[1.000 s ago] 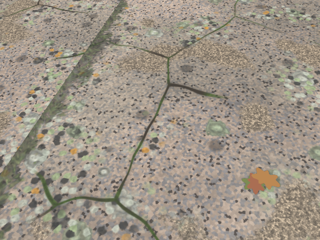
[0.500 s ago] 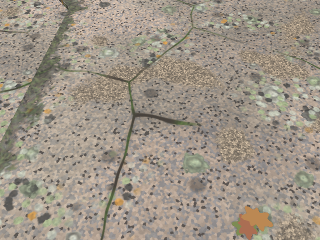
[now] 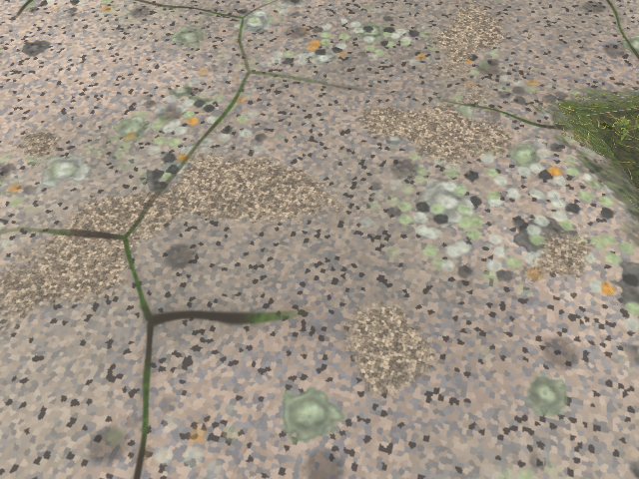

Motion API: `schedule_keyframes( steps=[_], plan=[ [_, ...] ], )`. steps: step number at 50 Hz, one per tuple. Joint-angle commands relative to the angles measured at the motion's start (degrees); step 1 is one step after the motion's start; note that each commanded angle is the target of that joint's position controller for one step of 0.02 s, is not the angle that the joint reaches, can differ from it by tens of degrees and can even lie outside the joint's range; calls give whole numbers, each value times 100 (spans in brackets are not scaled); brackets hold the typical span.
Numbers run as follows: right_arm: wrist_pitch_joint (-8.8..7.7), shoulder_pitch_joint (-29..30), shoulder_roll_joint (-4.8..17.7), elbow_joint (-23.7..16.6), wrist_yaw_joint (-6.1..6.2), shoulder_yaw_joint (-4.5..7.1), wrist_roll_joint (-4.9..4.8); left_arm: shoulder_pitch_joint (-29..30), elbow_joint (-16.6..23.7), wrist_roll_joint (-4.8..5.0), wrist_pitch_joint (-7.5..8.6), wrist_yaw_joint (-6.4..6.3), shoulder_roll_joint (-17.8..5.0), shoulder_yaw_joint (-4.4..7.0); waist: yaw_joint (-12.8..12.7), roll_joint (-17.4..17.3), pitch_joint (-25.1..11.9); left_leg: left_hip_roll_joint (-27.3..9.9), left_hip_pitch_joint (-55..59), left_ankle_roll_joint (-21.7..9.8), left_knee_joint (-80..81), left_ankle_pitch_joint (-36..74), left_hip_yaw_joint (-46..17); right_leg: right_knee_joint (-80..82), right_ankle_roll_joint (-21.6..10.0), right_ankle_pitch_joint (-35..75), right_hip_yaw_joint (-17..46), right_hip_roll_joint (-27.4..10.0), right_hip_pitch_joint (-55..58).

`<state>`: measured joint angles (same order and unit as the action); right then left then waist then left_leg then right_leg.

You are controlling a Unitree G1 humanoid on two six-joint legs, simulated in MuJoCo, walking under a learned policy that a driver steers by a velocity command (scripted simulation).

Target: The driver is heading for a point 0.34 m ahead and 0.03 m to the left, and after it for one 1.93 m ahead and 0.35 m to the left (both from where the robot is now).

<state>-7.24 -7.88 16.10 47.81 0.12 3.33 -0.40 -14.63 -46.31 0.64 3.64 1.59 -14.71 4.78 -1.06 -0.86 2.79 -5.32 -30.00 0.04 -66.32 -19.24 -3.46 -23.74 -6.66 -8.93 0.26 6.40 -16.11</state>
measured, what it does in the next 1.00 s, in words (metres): walks ahead, turning left: left foot, then right foot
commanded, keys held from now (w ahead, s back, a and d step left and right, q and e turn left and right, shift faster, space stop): w+e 0.06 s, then w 0.12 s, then q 0.82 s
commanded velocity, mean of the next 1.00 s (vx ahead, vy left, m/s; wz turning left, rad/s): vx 0.21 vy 0.00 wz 0.18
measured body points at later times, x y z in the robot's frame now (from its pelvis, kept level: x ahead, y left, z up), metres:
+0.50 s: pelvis +0.25 +0.06 +0.00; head +0.29 +0.07 +0.44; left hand +0.38 +0.33 -0.12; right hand +0.37 -0.21 -0.12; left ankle +0.33 +0.14 -0.74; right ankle +0.21 -0.08 -0.67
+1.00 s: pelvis +0.30 +0.02 +0.00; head +0.34 +0.01 +0.45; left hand +0.37 +0.33 -0.08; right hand +0.52 -0.22 -0.11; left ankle +0.26 +0.16 -0.66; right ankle +0.35 -0.09 -0.74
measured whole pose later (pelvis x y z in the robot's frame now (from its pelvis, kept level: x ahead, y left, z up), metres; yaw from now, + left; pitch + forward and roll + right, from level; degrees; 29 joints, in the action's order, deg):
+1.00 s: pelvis +0.30 +0.02 +0.00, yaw +17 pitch +2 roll +1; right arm 3.5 -10.9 19.7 40.0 0.9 5.8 -1.4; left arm -9.6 -39.1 -1.1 0.3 -2.8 -14.4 3.3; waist -0.3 -2.5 1.6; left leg 1.4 -31.5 5.9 -62.1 -22.4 -3.5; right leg -25.0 -0.5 -12.3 -2.0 -2.1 -14.8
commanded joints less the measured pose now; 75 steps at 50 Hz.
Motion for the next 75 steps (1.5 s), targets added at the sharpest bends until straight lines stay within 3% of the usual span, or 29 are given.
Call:
schedule_keyframes(
  steps=[1, 5, 9, 14, 15, 16, 17, 18, 19, 21, 25, 31, 37, 38, 39, 40, 41, 43, 46, 52, 58, 59, 60, 61, 62, 63, 65, 70, 75],
  plan=[
    [84, -169, 450, -345, 42, 138, 121, 110, 484, 16, 126, -120, -856, 186, 251, 112, -458, -147, -496, 249, 786, 526, 19, 1154, -1111, 1788, 1603, -1494, 423],
    [80, 674, 241, -592, 16, 37, 100, -216, 440, 46, 64, -232, -914, 198, -82, 454, -306, 173, -218, 341, 2737, 2112, 177, 1079, -722, 1281, 1082, -1083, 154],
    [4, 1185, 325, -766, -97, 16, 7, -648, 233, 47, 70, -211, -831, 154, -380, 643, -226, 295, -6, 180, 3525, 2732, 164, 932, -581, 656, 1328, -1342, 530],
    [-134, 437, 660, -572, -208, 136, 139, -483, 179, -55, -35, -298, -843, 115, 66, 772, -579, 606, 664, -423, 4145, 2395, 453, -502, -139, 3254, 1197, -1429, 1595],
    [-156, -141, 858, -423, -214, 198, 185, -440, 240, -96, -34, -307, -776, 76, 319, 588, -1035, 389, 1636, -617, 4071, 3621, 275, -1367, 86, 3310, 936, -1107, 1371],
    [-148, -740, 1193, -370, -222, 240, 299, -820, 337, -186, 3, -315, -534, -19, 307, -262, -1894, -660, 3523, -1243, 3576, 5612, -982, -3038, 427, 1582, 696, -605, 75],
    [-42, -991, 1111, -215, -266, 215, 221, -1656, 143, -147, 41, -265, -321, -108, 146, -1542, -2631, -1715, 4802, -2155, 3796, 6327, -2693, -4665, 808, -2691, 520, -80, -1218],
    [61, -984, 902, -250, -290, 174, -23, -1475, 131, -93, 22, -232, -807, -31, 271, -1037, -2554, -1551, 4630, -2077, 4085, 4977, -3051, -5102, 853, -2839, 813, -320, -1597],
    [143, -489, 796, -396, -266, 147, -91, -772, 309, -17, -25, -241, -954, 12, 320, -564, -1725, -1311, 3911, -1833, 4235, 4072, -2535, -5190, 914, -2470, 703, -530, -2007],
    [279, -34, 775, -565, -192, 123, -5, -8, 545, -95, -139, -342, -937, 49, 239, 30, -905, -937, 2475, -1601, 4584, 3590, -1936, -4732, 927, -1969, 512, -754, -1970],
    [423, 5, 906, -630, -91, 212, 87, -248, 611, -101, -265, -488, -566, 3, -52, -570, -963, -451, 1589, -1463, 4832, 3500, -1461, -3391, 967, -1686, 373, -683, -1228],
    [681, -36, 1017, -775, 108, 310, -50, 298, 779, -90, -339, -515, -567, -4, 106, -651, -1033, -241, 1267, -1244, 4974, 1183, -1797, -2257, 1083, -807, 509, -520, -963],
    [856, -56, 983, -911, 165, 322, -82, 270, 841, -2, -105, -379, -647, 31, 16, -854, -872, -93, 1503, -1026, 4526, 1350, -2389, -361, 906, -471, 472, -380, -178],
    [885, -66, 895, -949, 177, 294, -112, 108, 791, -7, -73, -358, -741, 71, -73, -791, -878, 93, 1335, -844, 4295, 1283, -2309, 246, 808, -16, 478, -557, 326],
    [898, -227, 640, -996, 180, 214, -90, -26, 816, -107, -77, -383, -1069, 149, 0, -238, -1074, 401, 802, -551, 3567, 344, -1943, 439, 479, 234, 1117, -1479, 1035],
    [848, -422, 417, -1169, 151, 175, -96, 224, 874, -289, -173, -401, -1547, 256, 349, 1477, -856, 1355, -368, -199, 2450, -1218, -737, 574, -348, 1483, 2429, -2616, 1268],
    [771, -424, 926, -1127, 124, 311, -5, 298, 971, -402, -174, -379, -1252, 210, 203, 1509, -893, 1099, -620, 68, 1010, -1697, -490, 619, -885, 2100, 2871, -3116, 999],
    [864, -649, 1133, -896, 123, 446, -63, 734, 1121, -246, -169, -394, -820, 84, 348, 757, -727, 876, -600, 301, 40, -1071, -428, 412, -545, 2044, 1784, -2475, 821],
    [1027, -559, 750, -983, 120, 349, -85, 771, 1112, -149, -224, -427, -784, 45, 242, 825, -494, 761, -719, 567, -313, -436, -120, 413, -413, 2114, 892, -2027, 719],
    [986, 70, 436, -1485, -22, 184, -61, 434, 1012, -134, -358, -450, -1124, 193, -122, 1125, -778, 447, 8, 583, 1485, -388, 299, 356, -619, 2211, 489, -2226, 1094],
    [986, -460, 506, -1323, -93, 229, -24, 522, 841, 124, -341, -309, -1100, 152, 204, 1067, -764, 732, 1784, -24, 4368, 1035, 673, -274, -250, 1741, 338, -2122, 647],
    [982, -553, 691, -1325, -56, 259, -3, 199, 704, 55, -300, -285, -875, 70, 170, 654, -915, 419, 2639, -180, 4672, 1938, 190, -650, 190, 1010, 90, -1890, 129],
    [988, -662, 1209, -1437, 42, 333, 68, 60, 833, -291, -247, -211, -405, -106, -48, -974, -1272, -1052, 3655, -637, 4377, 4269, -1457, -1970, 805, -1455, -479, -1331, -999],
    [909, -469, 1042, -1447, 7, 247, 208, 425, 961, -226, -260, -263, -544, -61, 165, -1387, -1145, -1750, 2830, -1695, 4464, 4411, -1906, -2684, 1043, -2948, -136, -1015, -1419],
    [801, -401, 840, -1431, -41, 191, 248, 616, 933, -106, -310, -310, -924, 39, 304, -942, -955, -1460, 2489, -1799, 4611, 3827, -1673, -3212, 1095, -2880, 119, -1105, -1356],
    [721, -196, 728, -1338, -54, 148, 223, 584, 865, -54, -358, -330, -944, 72, 183, -890, -783, -1115, 2372, -1545, 4628, 3385, -1307, -3364, 1094, -2574, 205, -1120, -1393],
    [667, 136, 745, -1300, -43, 145, 105, 374, 669, -104, -467, -406, -955, 117, 69, -805, -602, -848, 2162, -1284, 4650, 3212, -1003, -3397, 1162, -2032, 269, -1122, -1319],
    [699, 239, 503, -1112, 16, 67, 105, 325, 556, -63, -453, -380, -549, -29, 94, -748, -699, -564, 2038, -1241, 4560, 3015, -638, -2209, 1190, -1517, 117, -1038, -535],
    [719, 177, 520, -835, 42, 46, 53, 162, 459, -81, -417, -298, -695, -61, -33, -534, -570, -476, 1832, -931, 4458, 1674, -630, -119, 947, 154, -37, -921, 495]
  ],
)
Keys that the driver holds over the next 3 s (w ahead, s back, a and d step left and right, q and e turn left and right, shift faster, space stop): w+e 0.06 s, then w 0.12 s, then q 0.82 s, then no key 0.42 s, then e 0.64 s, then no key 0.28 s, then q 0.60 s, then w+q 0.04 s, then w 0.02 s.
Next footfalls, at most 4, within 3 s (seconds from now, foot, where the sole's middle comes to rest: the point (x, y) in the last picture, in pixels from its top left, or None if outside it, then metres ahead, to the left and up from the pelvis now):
0.30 left None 0.37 0.14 -0.78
0.78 right None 0.38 -0.08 -0.78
1.18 left None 0.30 0.17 -0.78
1.52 right None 0.37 -0.06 -0.78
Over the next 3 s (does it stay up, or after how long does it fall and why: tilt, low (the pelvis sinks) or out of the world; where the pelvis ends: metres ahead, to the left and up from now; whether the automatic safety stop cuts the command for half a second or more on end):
stays up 0.27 0.06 -0.01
